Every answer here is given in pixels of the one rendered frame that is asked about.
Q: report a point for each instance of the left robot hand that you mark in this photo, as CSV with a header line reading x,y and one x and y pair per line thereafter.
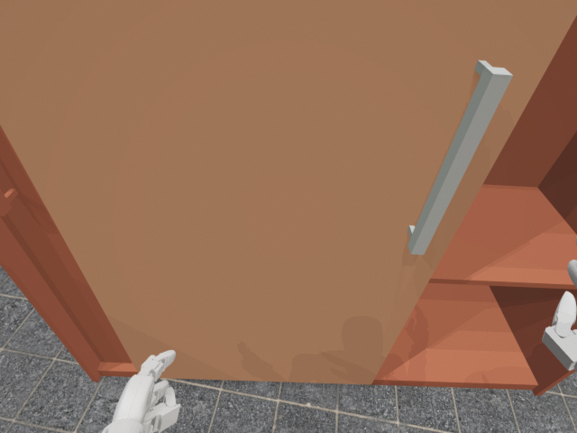
x,y
140,395

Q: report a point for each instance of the wardrobe door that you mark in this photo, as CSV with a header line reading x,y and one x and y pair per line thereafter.
x,y
236,178
34,229

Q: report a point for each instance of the right robot hand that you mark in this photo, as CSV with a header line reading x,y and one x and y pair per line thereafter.
x,y
559,338

